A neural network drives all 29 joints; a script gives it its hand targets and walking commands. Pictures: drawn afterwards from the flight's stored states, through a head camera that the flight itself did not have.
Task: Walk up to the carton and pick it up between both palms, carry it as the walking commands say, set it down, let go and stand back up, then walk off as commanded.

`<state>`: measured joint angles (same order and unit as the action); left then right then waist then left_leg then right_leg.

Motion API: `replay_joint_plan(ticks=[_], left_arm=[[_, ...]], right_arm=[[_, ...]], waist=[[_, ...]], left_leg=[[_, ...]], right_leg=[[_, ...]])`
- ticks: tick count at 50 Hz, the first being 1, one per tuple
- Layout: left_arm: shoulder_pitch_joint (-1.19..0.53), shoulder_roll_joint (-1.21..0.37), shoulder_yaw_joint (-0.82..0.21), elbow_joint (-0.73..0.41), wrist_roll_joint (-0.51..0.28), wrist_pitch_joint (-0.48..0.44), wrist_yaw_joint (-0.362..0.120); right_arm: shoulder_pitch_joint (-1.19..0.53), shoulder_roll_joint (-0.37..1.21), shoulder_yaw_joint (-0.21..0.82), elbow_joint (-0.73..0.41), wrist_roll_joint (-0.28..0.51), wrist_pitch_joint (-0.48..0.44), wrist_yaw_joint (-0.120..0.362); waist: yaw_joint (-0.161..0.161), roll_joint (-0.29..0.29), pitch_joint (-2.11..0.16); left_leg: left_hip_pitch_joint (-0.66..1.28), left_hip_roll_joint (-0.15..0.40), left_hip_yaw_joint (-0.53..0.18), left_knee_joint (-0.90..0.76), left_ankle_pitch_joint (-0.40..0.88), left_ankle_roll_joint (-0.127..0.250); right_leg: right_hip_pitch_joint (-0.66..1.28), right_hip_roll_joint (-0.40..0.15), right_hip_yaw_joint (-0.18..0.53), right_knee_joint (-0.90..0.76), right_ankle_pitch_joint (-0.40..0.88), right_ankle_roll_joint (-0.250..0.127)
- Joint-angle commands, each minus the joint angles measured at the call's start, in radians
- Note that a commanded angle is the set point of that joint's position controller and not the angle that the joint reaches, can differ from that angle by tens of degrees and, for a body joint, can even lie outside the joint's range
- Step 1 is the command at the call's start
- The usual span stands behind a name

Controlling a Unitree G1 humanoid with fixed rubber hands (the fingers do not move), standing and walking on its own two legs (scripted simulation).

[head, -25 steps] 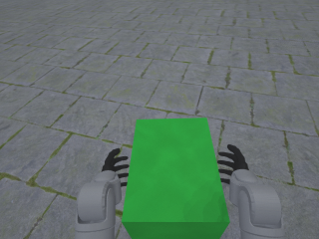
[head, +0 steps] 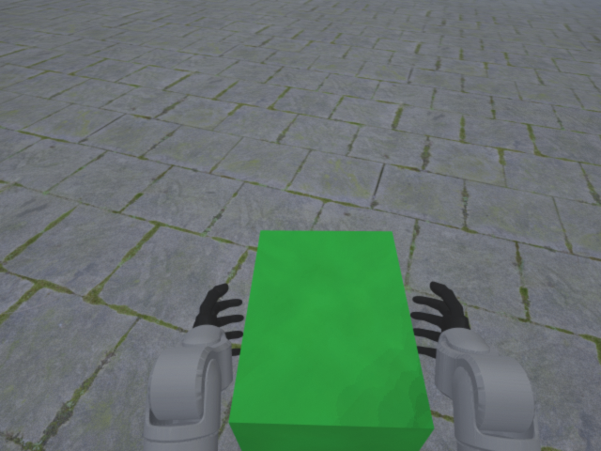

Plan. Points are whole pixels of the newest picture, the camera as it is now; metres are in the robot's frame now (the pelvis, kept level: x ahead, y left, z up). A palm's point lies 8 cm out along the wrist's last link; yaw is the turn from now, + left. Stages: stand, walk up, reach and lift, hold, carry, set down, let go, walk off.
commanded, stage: carry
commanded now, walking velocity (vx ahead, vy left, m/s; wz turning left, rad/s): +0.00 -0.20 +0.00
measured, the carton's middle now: (326, 335) +0.31 +0.01 +0.00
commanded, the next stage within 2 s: none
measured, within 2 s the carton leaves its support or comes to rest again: neither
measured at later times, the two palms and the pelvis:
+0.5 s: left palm out of the picture +0.10 +0.14 +0.04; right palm out of the picture +0.09 -0.15 +0.05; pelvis -0.17 +0.00 -0.06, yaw +0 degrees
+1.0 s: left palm out of the picture -0.04 +0.14 +0.08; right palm out of the picture -0.04 -0.15 +0.07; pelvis -0.31 -0.02 -0.02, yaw -1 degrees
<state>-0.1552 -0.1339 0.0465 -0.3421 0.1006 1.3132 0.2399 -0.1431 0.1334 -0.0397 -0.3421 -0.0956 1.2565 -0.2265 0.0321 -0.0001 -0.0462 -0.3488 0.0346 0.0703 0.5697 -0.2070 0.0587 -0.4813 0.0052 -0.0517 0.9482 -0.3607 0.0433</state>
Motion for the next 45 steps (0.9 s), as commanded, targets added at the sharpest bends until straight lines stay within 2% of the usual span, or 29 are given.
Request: replay_joint_plan(ticks=[1, 4, 6, 8, 10, 11, 12, 15, 18, 21, 22, 23, 24, 26, 27, 28, 29, 30, 31, 33, 34, 36, 37, 38, 39, 40, 41, 43, 45], left_arm=[[-0.648, -1.054, -0.678, -0.273, -0.475, -0.104, -0.266], [-0.64, -1.027, -0.675, -0.289, -0.481, -0.096, -0.27], [-0.568, -1.033, -0.664, -0.241, -0.481, -0.079, -0.267], [-0.512, -1.026, -0.629, -0.174, -0.467, -0.071, -0.275], [-0.545, -1.07, -0.659, -0.198, -0.491, -0.078, -0.277], [-0.546, -1.076, -0.65, -0.202, -0.481, -0.102, -0.283], [-0.531, -1.084, -0.63, -0.223, -0.46, -0.122, -0.282], [-0.611, -1.097, -0.619, -0.279, -0.46, -0.121, -0.28], [-0.541, -1.044, -0.585, -0.202, -0.401, -0.099, -0.268], [-0.641, -1.026, -0.623, -0.246, -0.381, -0.089, -0.25], [-0.635, -1.012, -0.622, -0.239, -0.368, -0.083, -0.245], [-0.636, -1.018, -0.619, -0.238, -0.369, -0.078, -0.246], [-0.588, -0.995, -0.596, -0.168, -0.342, -0.07, -0.237], [-0.568, -1.01, -0.564, -0.182, -0.352, -0.101, -0.238], [-0.577, -1.025, -0.555, -0.191, -0.369, -0.103, -0.241], [-0.614, -1.063, -0.542, -0.229, -0.387, -0.115, -0.259], [-0.594, -1.052, -0.54, -0.197, -0.389, -0.12, -0.262], [-0.647, -1.044, -0.573, -0.194, -0.42, -0.116, -0.264], [-0.673, -1.058, -0.586, -0.216, -0.438, -0.112, -0.272], [-0.741, -1.104, -0.652, -0.282, -0.47, -0.118, -0.271], [-0.704, -1.105, -0.661, -0.301, -0.474, -0.113, -0.268], [-0.68, -1.076, -0.681, -0.324, -0.497, -0.117, -0.255], [-0.581, -1.104, -0.696, -0.296, -0.488, -0.119, -0.256], [-0.527, -1.073, -0.664, -0.265, -0.468, -0.117, -0.252], [-0.645, -1.058, -0.695, -0.307, -0.478, -0.133, -0.26], [-0.615, -1.061, -0.695, -0.258, -0.477, -0.122, -0.276], [-0.616, -1.058, -0.695, -0.244, -0.469, -0.119, -0.283], [-0.593, -1.065, -0.677, -0.23, -0.474, -0.114, -0.288], [-0.609, -1.079, -0.676, -0.237, -0.466, -0.114, -0.282]], right_arm=[[-0.452, 1.0, 0.49, -0.182, 0.352, -0.064, 0.249], [-0.445, 0.99, 0.514, -0.202, 0.341, -0.058, 0.241], [-0.399, 0.972, 0.492, -0.193, 0.332, -0.048, 0.232], [-0.427, 0.957, 0.512, -0.191, 0.33, -0.048, 0.223], [-0.399, 0.981, 0.494, -0.17, 0.323, -0.049, 0.231], [-0.446, 0.985, 0.524, -0.215, 0.342, -0.054, 0.243], [-0.513, 0.998, 0.564, -0.273, 0.372, -0.059, 0.256], [-0.525, 1.061, 0.583, -0.239, 0.396, -0.056, 0.262], [-0.588, 0.999, 0.592, -0.239, 0.42, -0.049, 0.268], [-0.579, 0.986, 0.543, -0.163, 0.426, -0.041, 0.289], [-0.548, 0.96, 0.531, -0.12, 0.414, -0.034, 0.296], [-0.607, 0.964, 0.518, -0.144, 0.404, -0.037, 0.289], [-0.595, 0.915, 0.498, -0.13, 0.389, -0.026, 0.282], [-0.665, 0.951, 0.55, -0.191, 0.417, -0.026, 0.287], [-0.643, 0.959, 0.549, -0.19, 0.41, -0.023, 0.283], [-0.588, 1.034, 0.567, -0.155, 0.42, -0.028, 0.285], [-0.617, 1.044, 0.571, -0.172, 0.414, -0.035, 0.278], [-0.579, 1.027, 0.535, -0.149, 0.374, -0.043, 0.263], [-0.636, 1.031, 0.545, -0.195, 0.382, -0.058, 0.26], [-0.651, 1.03, 0.544, -0.242, 0.412, -0.084, 0.254], [-0.628, 1.014, 0.519, -0.268, 0.419, -0.086, 0.253], [-0.492, 1.036, 0.486, -0.198, 0.394, -0.088, 0.247], [-0.48, 1.034, 0.5, -0.241, 0.392, -0.103, 0.243], [-0.439, 1.023, 0.508, -0.187, 0.379, -0.091, 0.24], [-0.513, 1.011, 0.484, -0.223, 0.366, -0.113, 0.243], [-0.511, 1.0, 0.494, -0.244, 0.35, -0.114, 0.237], [-0.497, 0.99, 0.497, -0.236, 0.338, -0.113, 0.238], [-0.466, 1.005, 0.505, -0.204, 0.336, -0.094, 0.241], [-0.535, 1.014, 0.523, -0.254, 0.357, -0.093, 0.243]], waist=[[-0.032, 0.208, -0.345], [-0.034, 0.209, -0.369], [-0.03, 0.253, -0.399], [-0.025, 0.18, -0.392], [-0.033, 0.154, -0.388], [-0.028, 0.011, -0.334], [-0.031, -0.104, -0.313], [-0.04, -0.13, -0.301], [-0.042, -0.197, -0.236], [-0.071, 0.143, -0.255], [-0.053, 0.38, -0.229], [-0.008, 0.581, -0.251], [0.022, 0.601, -0.248], [0.054, 0.365, -0.314], [0.056, 0.143, -0.311], [0.029, -0.297, -0.3], [-0.023, -0.493, -0.198], [-0.061, -0.433, -0.17], [-0.068, -0.35, -0.171], [-0.068, -0.059, -0.221], [-0.036, 0.049, -0.261], [-0.058, 0.095, -0.444], [-0.03, 0.255, -0.482], [-0.011, 0.285, -0.539], [-0.03, 0.334, -0.474], [-0.031, 0.204, -0.431], [-0.034, 0.187, -0.365], [-0.033, 0.155, -0.353], [-0.03, 0.237, -0.394]], left_leg=[[0.226, 0.272, -0.271, -0.226, 0.069, 0.05], [0.22, 0.305, -0.33, -0.255, -0.021, 0.064], [0.268, 0.265, -0.334, -0.329, -0.091, -0.04], [0.248, 0.255, -0.277, -0.259, -0.018, -0.034], [0.226, 0.172, -0.154, -0.267, -0.072, -0.127], [0.175, 0.119, -0.08, -0.202, -0.134, -0.158], [0.203, 0.108, -0.065, -0.105, -0.179, -0.147], [0.216, 0.083, -0.031, 0.14, -0.076, -0.094], [0.277, 0.021, -0.001, 0.414, -0.171, -0.091], [0.368, 0.094, -0.144, 0.217, -0.233, -0.022], [0.115, 0.206, -0.371, -0.081, -0.511, -0.007], [-0.216, 0.298, -0.577, -0.505, -0.766, -0.055], [-0.378, 0.257, -0.422, -0.604, -0.705, -0.198], [-0.476, 0.119, -0.094, -0.51, -0.58, -0.362], [-0.337, 0.026, 0.018, -0.05, -0.495, -0.298], [-0.149, -0.045, 0.075, 0.718, -0.383, -0.167], [-0.177, -0.032, -0.008, 1.0, -0.312, -0.149], [-0.084, 0.015, -0.094, 1.104, -0.273, -0.131], [-0.042, -0.008, -0.057, 1.049, -0.3, -0.108], [0.067, 0.091, -0.13, 0.534, -0.327, -0.054], [0.071, 0.035, -0.046, 0.338, -0.357, -0.057], [0.325, 0.077, -0.061, -0.132, -0.194, -0.05], [0.46, 0.321, -0.349, -0.152, 0.251, -0.02], [0.504, 0.541, -0.566, -0.103, 0.559, 0.061], [0.376, 0.519, -0.617, -0.186, 0.357, 0.102], [0.283, 0.448, -0.555, -0.182, 0.165, 0.14], [0.175, 0.41, -0.442, -0.197, -0.008, 0.123], [0.142, 0.332, -0.331, -0.174, 0.049, 0.079], [0.233, 0.285, -0.241, -0.122, 0.15, 0.051]], right_leg=[[-0.018, -0.015, 0.016, -0.048, -0.065, -0.003], [0.08, 0.004, -0.012, -0.218, -0.134, -0.027], [0.168, 0.047, -0.034, -0.361, -0.136, -0.053], [0.251, 0.042, -0.025, -0.58, -0.119, -0.074], [0.341, 0.026, -0.014, -0.634, -0.131, -0.11], [0.227, -0.015, 0.049, -0.621, -0.217, -0.127], [0.125, -0.041, 0.07, -0.596, -0.265, -0.127], [0.025, -0.092, 0.022, -0.532, -0.23, -0.129], [-0.264, -0.177, 0.1, -0.587, -0.41, -0.17], [-0.386, -0.115, 0.033, -0.254, -0.409, -0.119], [-0.238, 0.013, -0.084, 0.039, -0.281, -0.084], [0.07, 0.118, -0.179, 0.273, -0.203, -0.044], [0.335, 0.102, -0.165, 0.199, -0.169, -0.07], [0.538, 0.164, -0.202, -0.048, -0.288, -0.137], [0.374, 0.073, -0.061, -0.23, -0.364, -0.184], [0.055, -0.166, 0.31, -0.535, -0.427, -0.274], [-0.203, -0.399, 0.567, -0.832, -0.643, -0.276], [-0.347, -0.414, 0.49, -0.837, -0.61, -0.232], [-0.333, -0.332, 0.343, -0.789, -0.508, -0.165], [-0.205, -0.153, 0.088, -0.477, -0.156, -0.077], [-0.097, -0.142, 0.101, -0.389, 0.004, -0.105], [-0.002, -0.101, 0.085, -0.178, 0.262, -0.102], [-0.153, -0.028, 0.024, -0.028, -0.093, -0.029], [-0.255, -0.032, 0.053, 0.134, -0.195, 0.006], [-0.249, -0.035, 0.098, 0.167, -0.171, 0.028], [-0.187, -0.06, 0.127, 0.244, -0.102, 0.03], [-0.162, -0.07, 0.101, 0.258, -0.048, 0.023], [-0.114, -0.047, 0.031, 0.196, -0.018, 0.014], [-0.056, -0.048, 0.018, 0.07, -0.049, 0.002]])
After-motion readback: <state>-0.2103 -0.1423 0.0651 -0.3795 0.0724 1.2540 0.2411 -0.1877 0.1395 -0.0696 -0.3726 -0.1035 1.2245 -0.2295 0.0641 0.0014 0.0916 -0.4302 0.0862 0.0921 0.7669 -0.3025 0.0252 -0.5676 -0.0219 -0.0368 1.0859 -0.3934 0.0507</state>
